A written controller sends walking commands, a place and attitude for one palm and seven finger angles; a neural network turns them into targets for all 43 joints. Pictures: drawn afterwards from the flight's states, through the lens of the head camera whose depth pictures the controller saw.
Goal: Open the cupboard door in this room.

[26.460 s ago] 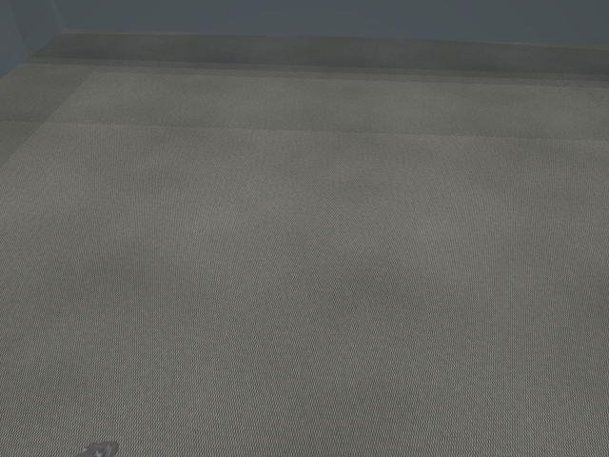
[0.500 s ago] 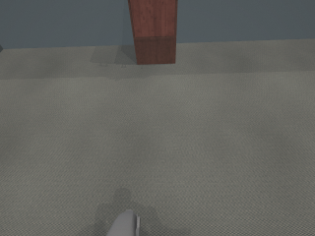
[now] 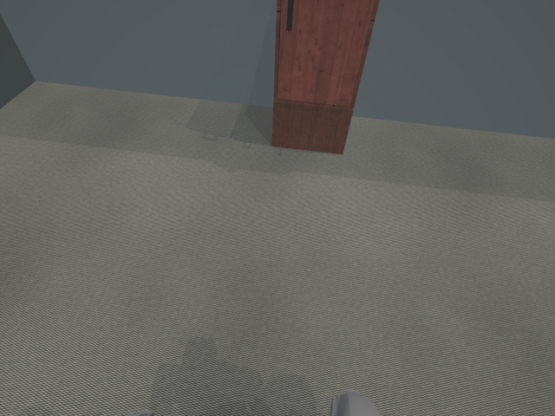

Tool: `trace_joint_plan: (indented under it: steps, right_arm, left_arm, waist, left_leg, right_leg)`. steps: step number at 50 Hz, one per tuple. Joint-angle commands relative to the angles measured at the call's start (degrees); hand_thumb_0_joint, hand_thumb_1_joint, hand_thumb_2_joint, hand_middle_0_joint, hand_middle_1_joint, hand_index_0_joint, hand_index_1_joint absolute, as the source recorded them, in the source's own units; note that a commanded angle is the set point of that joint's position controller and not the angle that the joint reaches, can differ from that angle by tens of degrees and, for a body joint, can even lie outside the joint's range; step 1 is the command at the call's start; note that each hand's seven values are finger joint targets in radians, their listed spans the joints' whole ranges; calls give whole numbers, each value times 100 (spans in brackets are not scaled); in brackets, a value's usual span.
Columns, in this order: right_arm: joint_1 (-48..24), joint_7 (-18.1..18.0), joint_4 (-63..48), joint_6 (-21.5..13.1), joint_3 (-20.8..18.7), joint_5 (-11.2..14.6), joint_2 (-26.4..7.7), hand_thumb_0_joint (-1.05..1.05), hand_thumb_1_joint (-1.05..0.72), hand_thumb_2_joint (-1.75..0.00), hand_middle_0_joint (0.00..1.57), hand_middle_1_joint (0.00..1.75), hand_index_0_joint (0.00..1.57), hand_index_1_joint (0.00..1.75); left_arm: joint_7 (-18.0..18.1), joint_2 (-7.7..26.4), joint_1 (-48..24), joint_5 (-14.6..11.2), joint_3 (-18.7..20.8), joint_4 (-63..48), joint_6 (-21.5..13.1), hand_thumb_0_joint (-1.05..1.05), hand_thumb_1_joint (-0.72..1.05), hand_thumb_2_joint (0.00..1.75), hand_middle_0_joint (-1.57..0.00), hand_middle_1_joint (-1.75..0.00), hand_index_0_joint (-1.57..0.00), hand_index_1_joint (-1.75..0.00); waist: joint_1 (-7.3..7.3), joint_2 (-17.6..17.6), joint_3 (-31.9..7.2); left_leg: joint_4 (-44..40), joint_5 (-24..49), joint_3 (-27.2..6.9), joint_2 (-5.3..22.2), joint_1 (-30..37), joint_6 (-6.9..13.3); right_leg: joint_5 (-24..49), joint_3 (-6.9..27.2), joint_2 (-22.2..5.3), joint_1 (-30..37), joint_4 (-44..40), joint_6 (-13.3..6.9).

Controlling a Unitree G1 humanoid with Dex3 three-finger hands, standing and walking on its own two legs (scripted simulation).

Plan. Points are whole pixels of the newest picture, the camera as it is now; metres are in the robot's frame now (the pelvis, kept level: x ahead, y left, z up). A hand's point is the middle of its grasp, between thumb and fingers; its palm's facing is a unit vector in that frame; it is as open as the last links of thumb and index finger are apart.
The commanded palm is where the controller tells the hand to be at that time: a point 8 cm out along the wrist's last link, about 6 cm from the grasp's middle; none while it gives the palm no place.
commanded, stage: turn or walk to find it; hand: left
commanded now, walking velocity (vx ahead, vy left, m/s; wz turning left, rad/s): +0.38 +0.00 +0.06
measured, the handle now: (290, 10) +1.60 +0.05 -0.02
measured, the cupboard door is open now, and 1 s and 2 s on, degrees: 0 0 0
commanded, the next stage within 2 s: stand and wait in 0.54 s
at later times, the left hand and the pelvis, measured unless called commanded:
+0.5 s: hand (210, 381) +0.21 +0.13 -0.17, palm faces +0.11 -0.97 -0.22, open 7.3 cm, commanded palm none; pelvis +0.23 -0.06 +0.00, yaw +3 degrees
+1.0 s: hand (204, 280) +0.41 +0.18 -0.18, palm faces +0.11 -0.97 -0.21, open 7.3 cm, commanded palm none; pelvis +0.38 +0.00 -0.01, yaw +3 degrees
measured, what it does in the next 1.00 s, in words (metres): walks ahead: right foot, then left foot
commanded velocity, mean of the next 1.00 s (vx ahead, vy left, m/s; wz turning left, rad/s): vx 0.19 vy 0.00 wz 0.05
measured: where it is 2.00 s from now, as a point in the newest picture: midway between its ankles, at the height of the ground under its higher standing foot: (283, 371)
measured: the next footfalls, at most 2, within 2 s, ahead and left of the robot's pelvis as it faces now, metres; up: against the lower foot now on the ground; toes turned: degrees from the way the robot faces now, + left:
right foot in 0.20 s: +0.26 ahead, -0.16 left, +0.00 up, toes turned -8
left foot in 0.68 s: +0.42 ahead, +0.10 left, +0.00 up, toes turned +12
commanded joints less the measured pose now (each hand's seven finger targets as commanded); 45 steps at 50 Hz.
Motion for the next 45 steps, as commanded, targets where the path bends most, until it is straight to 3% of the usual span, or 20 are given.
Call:
trace_joint_plan:
  steps: [1, 6, 7, 9, 10, 11, 12, 14, 17, 20, 27, 30, 32, 33, 34, 35, 36, 38, 40, 45]
  right_arm:
    - [573, -63, -105, -89, -156, -1, -683, 0, -90, -90, 20, 30, 20, 30]
    - [809, -86, 63, -35, -183, -61, -789, 0, -90, -90, 20, 30, 20, 30]
    - [835, -85, 110, -19, -180, -61, -816, 0, -90, -90, 20, 30, 20, 30]
    - [676, -68, 109, -21, -171, 0, -827, 0, -90, -90, 20, 30, 20, 30]
    - [860, -2, 23, -49, -116, 76, -504, 0, -90, -90, 20, 30, 20, 30]
    - [951, -7, -110, -25, -79, 106, -422, 0, -90, -90, 20, 30, 20, 30]
    - [540, -20, -132, 44, -105, 107, -502, 0, -90, -90, 20, 30, 20, 30]
    - [68, 58, -162, 119, -103, 5, -332, 0, -90, -90, 20, 30, 20, 30]
    - [567, 104, 60, 302, -87, -64, -134, 0, -90, -90, 20, 30, 20, 30]
    - [397, 145, -3, 361, -95, -81, -30, 0, -90, -90, 20, 30, 20, 30]
    - [-915, 253, -440, 224, -30, -34, 54, 0, -90, -90, 20, 30, 20, 30]
    - [-865, 202, -418, 163, 5, -24, -19, 0, -90, -90, 20, 30, 20, 30]
    - [-108, 134, -133, 103, -29, -48, -291, 0, -90, -90, 20, 30, 20, 30]
    - [538, 71, 26, 55, -104, -80, -698, 0, -90, -90, 20, 30, 20, 30]
    - [1036, 7, 146, 81, -203, -65, -1218, 0, -90, -90, 20, 30, 20, 30]
    - [1024, -51, 202, 139, -157, -3, -1252, 0, -90, -90, 20, 30, 20, 30]
    - [654, -96, 112, 149, -149, 5, -1170, 0, -90, -90, 20, 30, 20, 30]
    - [38, -110, 13, 139, -15, -18, -681, 0, -90, -90, 20, 30, 20, 30]
    - [-229, -128, 12, 100, 46, -8, -514, 0, -90, -90, 20, 30, 20, 30]
    - [-430, -125, -39, 169, -7, -21, -363, 0, -90, -90, 20, 30, 20, 30]
  left_arm:
    - [-73, 258, -457, -7, 7, -494, -66, 0, 90, 90, -20, -30, -20, -30]
    - [-96, 255, -763, -25, 5, -673, -166, 0, 90, 90, -20, -30, -20, -30]
    - [-87, 323, -530, -26, 17, -617, -200, 0, 90, 90, -20, -30, -20, -30]
    - [-45, 671, 1148, 13, 118, -96, -322, 0, 90, 90, -20, -30, -20, -30]
    - [38, 1282, 2069, 79, 277, 184, -395, 0, 90, 90, -20, -30, -20, -30]
    - [54, 1647, 2210, -38, 326, 297, -360, 0, 90, 90, -20, -30, -20, -30]
    - [79, 1483, 1722, -99, 327, 198, -328, 0, 90, 90, -20, -30, -20, -30]
    - [105, 906, 822, -73, 162, 1, -334, 0, 90, 90, -20, -30, -20, -30]
    - [130, 523, 521, -28, 58, 52, -387, 0, 90, 90, -20, -30, -20, -30]
    - [131, 456, 745, -5, 75, 203, -449, 0, 90, 90, -20, -30, -20, -30]
    - [131, 562, 1389, -9, 38, 612, -472, 0, 90, 90, -20, -30, -20, -30]
    - [171, 577, 1415, -19, 30, 695, -407, 0, 90, 90, -20, -30, -20, -30]
    - [202, 521, 1365, -61, 2, 732, -351, 0, 90, 90, -20, -30, -20, -30]
    - [201, 354, 1565, -84, -43, 701, -327, 0, 90, 90, -20, -30, -20, -30]
    - [191, 85, 1833, -139, -113, 653, -323, 0, 90, 90, -20, -30, -20, -30]
    - [255, 130, 1697, -105, -154, 605, -289, 0, 90, 90, -20, -30, -20, -30]
    - [272, 96, 1428, -116, -157, 582, -253, 0, 90, 90, -20, -30, -20, -30]
    - [205, 59, 1068, -81, -130, 613, -221, 0, 90, 90, -20, -30, -20, -30]
    - [186, -139, 1267, -81, -167, 716, -124, 0, 90, 90, -20, -30, -20, -30]
    - [228, -279, 1244, -39, -201, 662, 12, 0, 90, 90, -20, -30, -20, -30]
  waist:
    - [-208, 734, 607]
    - [-270, 746, 416]
    - [-140, 610, 347]
    - [614, 297, -596]
    - [856, -1019, -1377]
    - [635, -1420, -1523]
    - [643, -1010, -1173]
    - [296, -192, -23]
    - [-139, -535, 64]
    - [-176, -539, 168]
    - [167, -347, 501]
    - [90, -465, 368]
    - [-273, -72, -57]
    - [-475, 690, -633]
    - [-553, 1867, -1205]
    - [-551, 1789, -1434]
    - [-500, 1650, -1072]
    - [-270, 1017, -248]
    - [-72, 934, -317]
    - [42, 938, -216]
  left_leg:
    - [-939, 1896, -1000, 1705, -78, 655]
    - [-351, 3027, -886, 1735, 383, 506]
    - [68, 3687, -853, 1689, 351, 445]
    - [2009, 3878, -554, 1283, -274, 104]
    - [3852, 1686, -125, 621, -1726, -138]
    - [5325, -1585, -367, 96, -2692, -237]
    - [5893, -1437, -868, 443, -2877, -154]
    - [5721, -395, -890, 920, -3134, -195]
    - [5012, 79, -641, 1040, -2630, -400]
    - [4293, 298, -411, 1118, -2715, -557]
    - [2108, 461, -42, 1016, -2614, -541]
    - [1483, 369, 106, 803, -1937, -459]
    - [677, 1031, 169, 642, -524, -420]
    - [620, 2317, -549, 1357, 789, -160]
    - [574, 4199, -1953, 2676, 1791, 507]
    - [312, 4286, -2066, 2965, 1625, 809]
    - [168, 3891, -1983, 3002, 1010, 921]
    - [-24, 3735, -1366, 2504, -122, 709]
    - [-126, 3654, -792, 2151, -433, 512]
    - [-302, 2304, -561, 1891, -1025, 434]
  right_leg:
    - [217, 72, -12, -255, -969, -30]
    - [-133, -261, 415, 604, -2153, -310]
    - [-239, -387, 578, 1055, -2398, -387]
    - [327, -308, 637, 3381, -2987, -561]
    - [883, 1341, -837, 5010, -3149, -982]
    - [1235, 2988, -1868, 5146, -3756, -1585]
    - [193, 3030, -1881, 4440, -4120, -1597]
    - [-967, 1985, -1283, 2976, -4422, -1248]
    - [-848, 796, -766, 2097, -4707, -943]
    - [-486, 366, -640, 1989, -4852, -1013]
    - [153, 248, -743, 2687, -4773, -1151]
    - [1268, 74, -701, 2919, -4241, -1044]
    - [1922, -325, -343, 2671, -2978, -759]
    - [1087, -596, 66, 1921, -1813, -463]
    - [-2131, -730, 697, 916, -371, -239]
    - [-2932, -207, 701, 763, 446, -271]
    - [-2706, -6, 508, 576, 824, -272]
    - [-2176, 125, 263, 737, 551, -210]
    - [-1775, 101, 256, 1193, -57, -142]
    - [-1068, -95, 393, 1948, -1498, -77]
